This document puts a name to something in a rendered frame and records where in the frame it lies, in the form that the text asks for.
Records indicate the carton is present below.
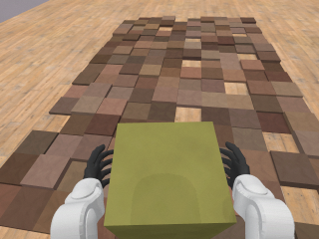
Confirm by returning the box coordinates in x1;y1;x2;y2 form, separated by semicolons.
104;121;237;239

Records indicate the left robot hand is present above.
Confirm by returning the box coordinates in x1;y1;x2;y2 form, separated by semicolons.
83;144;114;188

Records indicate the right robot hand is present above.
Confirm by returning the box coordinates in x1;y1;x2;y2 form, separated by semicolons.
219;141;250;190

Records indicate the right robot forearm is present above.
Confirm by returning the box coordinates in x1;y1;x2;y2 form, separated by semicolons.
232;174;295;239

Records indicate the left robot forearm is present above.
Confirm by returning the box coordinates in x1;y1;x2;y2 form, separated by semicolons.
50;177;105;239

